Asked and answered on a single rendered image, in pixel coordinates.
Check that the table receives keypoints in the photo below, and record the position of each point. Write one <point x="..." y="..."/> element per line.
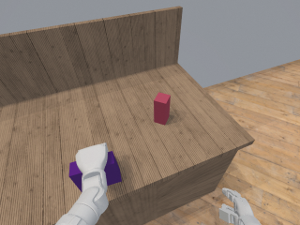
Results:
<point x="70" y="86"/>

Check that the sponge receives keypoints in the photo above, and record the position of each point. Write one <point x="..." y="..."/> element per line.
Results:
<point x="111" y="169"/>

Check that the robot right hand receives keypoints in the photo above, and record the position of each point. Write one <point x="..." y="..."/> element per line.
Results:
<point x="240" y="207"/>

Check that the robot right forearm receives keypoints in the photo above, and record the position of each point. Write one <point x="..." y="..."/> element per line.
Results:
<point x="248" y="220"/>

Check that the robot left hand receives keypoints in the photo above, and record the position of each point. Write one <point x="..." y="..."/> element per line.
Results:
<point x="92" y="157"/>

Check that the robot left forearm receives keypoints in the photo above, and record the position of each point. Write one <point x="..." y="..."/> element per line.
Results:
<point x="92" y="202"/>

